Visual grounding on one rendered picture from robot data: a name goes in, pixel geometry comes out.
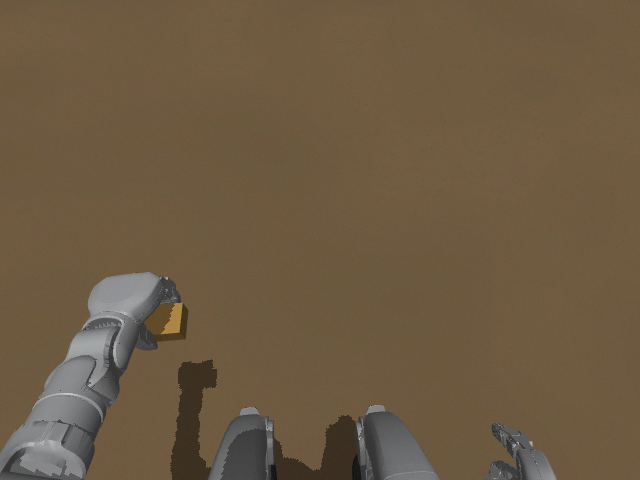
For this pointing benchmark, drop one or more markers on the right robot hand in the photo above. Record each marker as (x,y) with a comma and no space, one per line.
(531,464)

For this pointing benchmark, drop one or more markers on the left robot hand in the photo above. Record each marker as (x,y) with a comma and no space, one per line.
(136,295)

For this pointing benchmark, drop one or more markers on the left robot arm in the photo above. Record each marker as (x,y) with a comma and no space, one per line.
(56,442)

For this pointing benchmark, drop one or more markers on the small box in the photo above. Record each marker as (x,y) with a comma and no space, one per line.
(168,322)

